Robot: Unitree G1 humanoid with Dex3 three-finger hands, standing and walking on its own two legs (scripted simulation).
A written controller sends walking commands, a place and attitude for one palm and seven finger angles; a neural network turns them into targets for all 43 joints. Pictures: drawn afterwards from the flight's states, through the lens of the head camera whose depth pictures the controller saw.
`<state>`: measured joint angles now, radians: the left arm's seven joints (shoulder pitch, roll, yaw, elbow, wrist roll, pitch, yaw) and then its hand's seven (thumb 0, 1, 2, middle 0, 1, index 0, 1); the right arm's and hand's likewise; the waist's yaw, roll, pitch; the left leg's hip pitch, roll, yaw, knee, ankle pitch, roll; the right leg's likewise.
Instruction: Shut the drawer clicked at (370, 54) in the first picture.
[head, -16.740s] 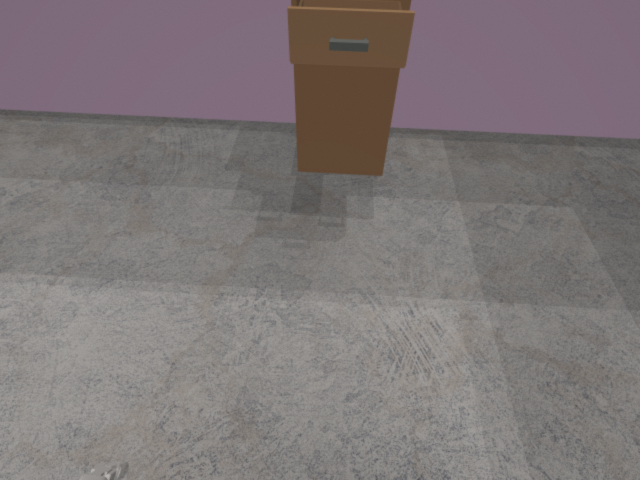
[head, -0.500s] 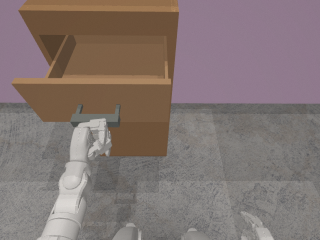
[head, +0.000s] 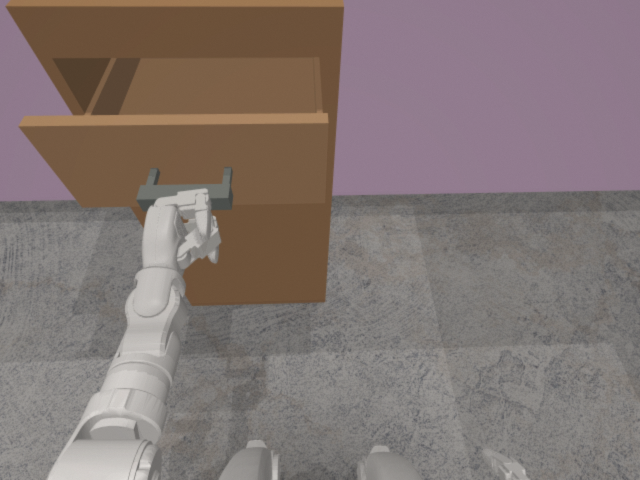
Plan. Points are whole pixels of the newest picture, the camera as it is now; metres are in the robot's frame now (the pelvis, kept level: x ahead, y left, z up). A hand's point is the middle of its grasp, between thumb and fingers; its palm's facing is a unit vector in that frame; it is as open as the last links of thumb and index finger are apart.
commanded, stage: push the drawer shut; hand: left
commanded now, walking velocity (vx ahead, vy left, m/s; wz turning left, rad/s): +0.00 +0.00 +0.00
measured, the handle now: (188, 185) +0.49 +0.18 +0.06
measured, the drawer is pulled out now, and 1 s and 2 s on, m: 0.14 0.01 0.00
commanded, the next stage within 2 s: pull the fist back off the drawer in 1.36 s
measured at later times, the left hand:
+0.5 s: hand (220, 184) +0.49 +0.13 +0.06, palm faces +0.03 -1.00 -0.02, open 3.2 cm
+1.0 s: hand (226, 159) +0.54 +0.13 +0.06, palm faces +0.05 -1.00 -0.03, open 3.4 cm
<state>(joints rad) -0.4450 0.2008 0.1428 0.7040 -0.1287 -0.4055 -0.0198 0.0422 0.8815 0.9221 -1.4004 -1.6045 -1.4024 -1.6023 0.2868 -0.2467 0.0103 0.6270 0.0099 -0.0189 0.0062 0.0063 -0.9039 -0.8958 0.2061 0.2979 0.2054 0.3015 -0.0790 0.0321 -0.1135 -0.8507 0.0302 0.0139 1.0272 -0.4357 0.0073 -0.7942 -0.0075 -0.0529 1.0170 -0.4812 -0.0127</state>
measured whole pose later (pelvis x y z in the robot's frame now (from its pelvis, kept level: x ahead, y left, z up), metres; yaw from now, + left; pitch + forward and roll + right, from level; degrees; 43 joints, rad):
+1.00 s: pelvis +0.01 +0.01 -0.01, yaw -1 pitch +23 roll -2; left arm -0.96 0.39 0.34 1.21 -0.02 -0.45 -0.01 0.04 0.89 0.93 -1.40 -1.60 -1.40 -1.60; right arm 0.38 -0.25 0.02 0.65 -0.05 0.07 0.04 0.00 -0.90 -0.90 0.21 0.30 0.21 0.30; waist -0.20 0.04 -0.12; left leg -1.04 0.05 0.01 1.10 -0.46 0.02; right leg -0.97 0.01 -0.05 1.06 -0.49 -0.01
